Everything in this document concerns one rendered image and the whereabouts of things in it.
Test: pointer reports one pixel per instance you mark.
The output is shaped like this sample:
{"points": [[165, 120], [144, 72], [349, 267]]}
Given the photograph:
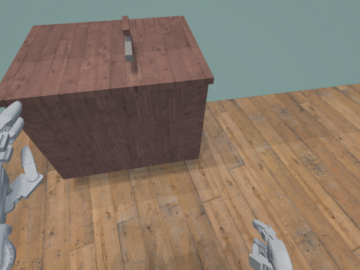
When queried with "counter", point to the counter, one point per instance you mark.
{"points": [[90, 112]]}

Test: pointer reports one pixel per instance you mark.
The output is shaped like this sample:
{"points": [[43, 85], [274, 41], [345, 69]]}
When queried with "robot left hand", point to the robot left hand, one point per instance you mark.
{"points": [[24, 185]]}

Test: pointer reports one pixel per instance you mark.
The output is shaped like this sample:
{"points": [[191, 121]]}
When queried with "tap lever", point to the tap lever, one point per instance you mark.
{"points": [[128, 49]]}

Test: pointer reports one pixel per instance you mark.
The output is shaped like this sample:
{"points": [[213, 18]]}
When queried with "left robot forearm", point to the left robot forearm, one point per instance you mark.
{"points": [[7, 248]]}

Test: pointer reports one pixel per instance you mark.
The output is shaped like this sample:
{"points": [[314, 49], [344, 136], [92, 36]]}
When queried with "robot right hand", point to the robot right hand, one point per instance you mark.
{"points": [[274, 255]]}

